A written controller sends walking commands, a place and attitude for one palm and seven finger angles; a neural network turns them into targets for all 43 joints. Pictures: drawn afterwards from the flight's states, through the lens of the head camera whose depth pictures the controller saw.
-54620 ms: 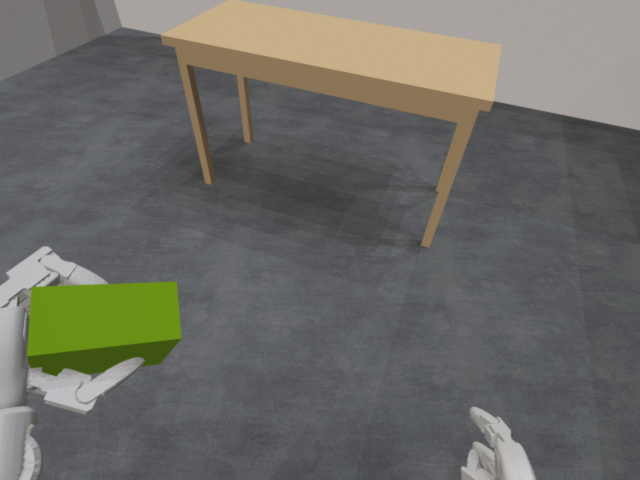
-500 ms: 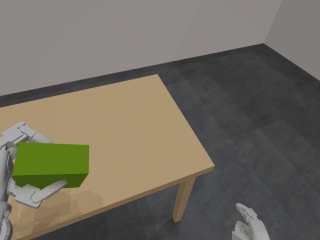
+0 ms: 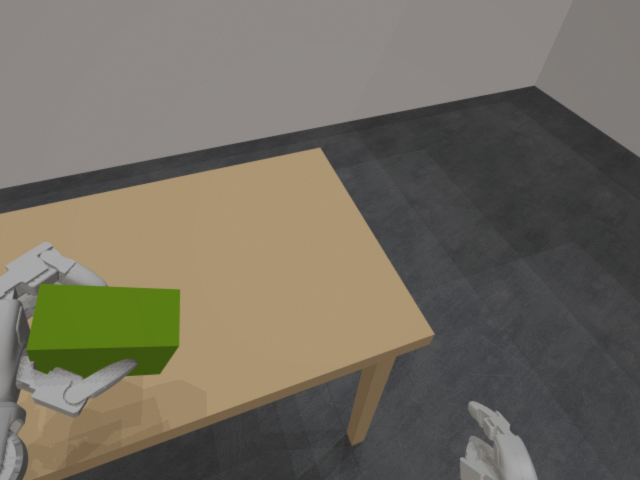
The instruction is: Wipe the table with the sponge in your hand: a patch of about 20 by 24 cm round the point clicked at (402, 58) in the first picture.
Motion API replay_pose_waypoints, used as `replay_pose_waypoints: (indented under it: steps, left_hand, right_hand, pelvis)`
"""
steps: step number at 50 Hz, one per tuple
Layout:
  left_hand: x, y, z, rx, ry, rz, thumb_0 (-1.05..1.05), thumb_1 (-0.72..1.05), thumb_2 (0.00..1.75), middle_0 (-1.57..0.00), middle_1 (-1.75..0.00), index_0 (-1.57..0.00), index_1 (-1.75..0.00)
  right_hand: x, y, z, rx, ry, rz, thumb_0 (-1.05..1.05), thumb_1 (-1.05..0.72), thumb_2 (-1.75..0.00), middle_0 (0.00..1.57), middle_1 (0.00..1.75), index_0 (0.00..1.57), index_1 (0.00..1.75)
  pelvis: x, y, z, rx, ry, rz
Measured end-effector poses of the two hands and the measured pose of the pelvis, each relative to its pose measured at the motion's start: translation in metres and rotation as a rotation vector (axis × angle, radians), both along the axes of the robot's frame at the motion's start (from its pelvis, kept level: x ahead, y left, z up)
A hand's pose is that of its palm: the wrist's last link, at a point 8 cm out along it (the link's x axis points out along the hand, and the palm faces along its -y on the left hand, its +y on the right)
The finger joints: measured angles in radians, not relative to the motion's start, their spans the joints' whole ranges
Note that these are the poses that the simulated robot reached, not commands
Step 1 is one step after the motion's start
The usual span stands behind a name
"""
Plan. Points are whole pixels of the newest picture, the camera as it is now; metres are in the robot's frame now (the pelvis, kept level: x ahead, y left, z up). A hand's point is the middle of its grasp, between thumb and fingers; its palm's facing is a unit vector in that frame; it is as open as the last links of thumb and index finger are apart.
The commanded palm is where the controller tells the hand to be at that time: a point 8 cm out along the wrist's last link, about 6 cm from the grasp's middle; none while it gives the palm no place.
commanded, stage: shuffle to correct the standing spot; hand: left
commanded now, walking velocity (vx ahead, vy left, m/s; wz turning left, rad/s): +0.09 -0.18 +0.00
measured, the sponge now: (128, 335) +0.23 +0.21 +0.13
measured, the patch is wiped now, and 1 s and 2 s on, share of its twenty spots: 0.00 0.00 0.00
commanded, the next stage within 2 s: come to a stop and stand still in 0.78 s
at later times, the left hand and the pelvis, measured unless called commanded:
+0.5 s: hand (75, 338) +0.21 +0.23 +0.16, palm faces +0.31 -0.87 -0.39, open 9.9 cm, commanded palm +0.15 +0.28 +0.18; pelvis -0.01 +0.00 +0.00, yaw +0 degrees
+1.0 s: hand (40, 295) +0.24 +0.27 +0.18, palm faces +0.37 -0.80 -0.48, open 9.9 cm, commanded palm +0.15 +0.27 +0.18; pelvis -0.01 +0.00 +0.00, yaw -1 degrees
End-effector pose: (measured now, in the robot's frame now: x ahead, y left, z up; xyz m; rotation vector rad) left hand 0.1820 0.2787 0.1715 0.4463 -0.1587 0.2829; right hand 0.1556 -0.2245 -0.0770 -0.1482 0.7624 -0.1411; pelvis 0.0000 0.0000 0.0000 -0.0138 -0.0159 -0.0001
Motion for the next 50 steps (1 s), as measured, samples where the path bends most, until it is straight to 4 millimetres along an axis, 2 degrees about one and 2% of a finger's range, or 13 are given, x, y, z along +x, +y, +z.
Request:
replay_pose_waypoints:
  steps: [9,19,34,46,48,50]
  left_hand:
    - [-0.003,-0.002,0.004,0.009,-0.011,-0.025,-0.01,-0.5,1.05,-0.76,-1.36,-0.76,-1.36]
    - [-0.011,0.001,0.001,-0.007,-0.009,-0.002,-0.01,-0.5,1.05,-0.76,-1.36,-0.76,-1.36]
    - [-0.009,-0.005,0.001,0.002,-0.001,-0.006,-0.01,-0.5,1.05,-0.76,-1.36,-0.76,-1.36]
    - [-0.001,-0.003,0.001,-0.001,-0.008,-0.013,-0.01,-0.5,1.05,-0.76,-1.36,-0.76,-1.36]
    - [0.007,0.009,0.015,0.11,-0.052,-0.028,-0.01,-0.5,1.05,-0.76,-1.36,-0.76,-1.35]
    - [0.015,0.029,0.026,0.141,-0.125,0.016,-0.01,-0.5,1.05,-0.76,-1.35,-0.77,-1.35]
  right_hand:
    - [0.003,0.001,0.005,0.004,-0.028,-0.001,0.02,-0.9,-0.9,0.2,0.3,0.2,0.3]
    - [-0.006,-0.005,0.005,-0.014,-0.019,-0.006,0.02,-0.9,-0.9,0.2,0.3,0.2,0.3]
    - [-0.016,-0.008,-0.002,0.003,0.001,-0.02,0.02,-0.9,-0.9,0.2,0.3,0.2,0.3]
    - [-0.006,-0.009,0.002,-0.012,-0.005,-0.024,0.02,-0.9,-0.9,0.2,0.3,0.2,0.3]
    - [-0.007,-0.008,0.003,-0.037,-0.015,0.005,0.02,-0.9,-0.9,0.2,0.3,0.2,0.3]
    - [-0.009,-0.008,0.005,-0.049,-0.013,0.026,0.02,-0.9,-0.9,0.2,0.3,0.2,0.3]
  pelvis:
    - [-0.002,0.0,-0.001,-0.004,-0.002,0.002]
    - [-0.006,0.0,0.0,-0.004,-0.003,0.0]
    - [-0.007,-0.003,-0.001,-0.004,0.003,-0.002]
    - [-0.002,-0.001,0.0,-0.004,-0.004,-0.004]
    - [-0.006,-0.004,-0.001,0.003,-0.004,-0.01]
    - [-0.011,-0.004,-0.001,0.01,-0.002,-0.02]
